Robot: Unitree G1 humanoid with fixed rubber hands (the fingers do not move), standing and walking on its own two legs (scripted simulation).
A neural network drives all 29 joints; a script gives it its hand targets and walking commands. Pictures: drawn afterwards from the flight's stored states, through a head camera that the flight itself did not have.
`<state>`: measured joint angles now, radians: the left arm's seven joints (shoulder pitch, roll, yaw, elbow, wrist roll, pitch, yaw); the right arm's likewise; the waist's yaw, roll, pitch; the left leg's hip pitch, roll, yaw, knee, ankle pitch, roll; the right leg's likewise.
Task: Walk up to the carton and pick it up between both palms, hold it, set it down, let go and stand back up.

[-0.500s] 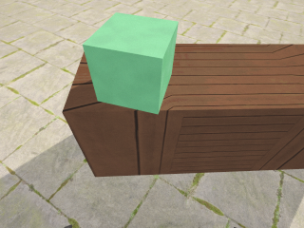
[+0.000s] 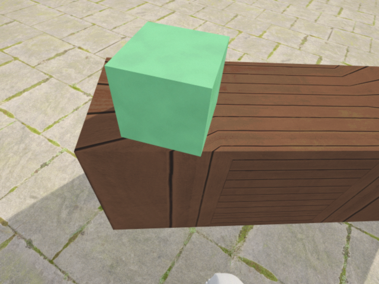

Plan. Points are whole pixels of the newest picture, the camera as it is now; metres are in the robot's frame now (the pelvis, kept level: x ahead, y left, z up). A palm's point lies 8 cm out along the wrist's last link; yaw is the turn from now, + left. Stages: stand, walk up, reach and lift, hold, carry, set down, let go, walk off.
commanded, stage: walk up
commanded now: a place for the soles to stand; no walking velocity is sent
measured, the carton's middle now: (173, 88) +0.68 +0.03 +0.02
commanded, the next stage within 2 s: none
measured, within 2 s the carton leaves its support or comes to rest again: neither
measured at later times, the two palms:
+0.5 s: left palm (80, 281) +0.16 +0.23 -0.12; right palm (297, 255) +0.20 -0.28 -0.12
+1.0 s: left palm (76, 259) +0.20 +0.25 -0.12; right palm (283, 227) +0.27 -0.26 -0.10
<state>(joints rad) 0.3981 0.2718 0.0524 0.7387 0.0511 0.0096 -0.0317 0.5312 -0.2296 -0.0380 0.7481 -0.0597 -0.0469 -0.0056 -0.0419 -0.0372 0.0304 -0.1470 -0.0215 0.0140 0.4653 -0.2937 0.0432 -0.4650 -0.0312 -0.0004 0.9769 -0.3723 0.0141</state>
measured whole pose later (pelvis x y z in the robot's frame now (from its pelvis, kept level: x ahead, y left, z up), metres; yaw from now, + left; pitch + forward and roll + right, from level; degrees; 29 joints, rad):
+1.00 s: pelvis +0.15 -0.01 -0.01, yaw +4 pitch -1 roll -1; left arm 0.31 0.27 -0.01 0.72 0.00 0.01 -0.02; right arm 0.27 -0.27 0.01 0.69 0.00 0.01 0.00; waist 0.01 0.00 0.03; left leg -0.31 0.01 -0.03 0.57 -0.24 0.00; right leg -0.24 -0.03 -0.10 0.55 -0.29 0.00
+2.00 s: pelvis +0.23 +0.01 -0.01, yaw +3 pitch -2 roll +0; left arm 0.31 0.23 0.00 0.72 0.00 0.02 0.00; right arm 0.35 -0.27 0.01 0.71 -0.01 0.03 -0.01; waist -0.01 0.02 0.04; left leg -0.23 0.03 0.06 0.61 -0.34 0.00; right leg -0.31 0.00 0.00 0.60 -0.26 0.00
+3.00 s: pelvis +0.24 +0.01 -0.01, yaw -6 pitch -1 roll +1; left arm 0.32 0.25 0.02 0.70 0.01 0.01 -0.01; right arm 0.34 -0.29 0.00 0.72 -0.01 0.03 0.00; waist 0.00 -0.01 0.03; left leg -0.17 0.08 0.19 0.57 -0.37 -0.01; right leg -0.34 0.06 0.14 0.61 -0.25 0.00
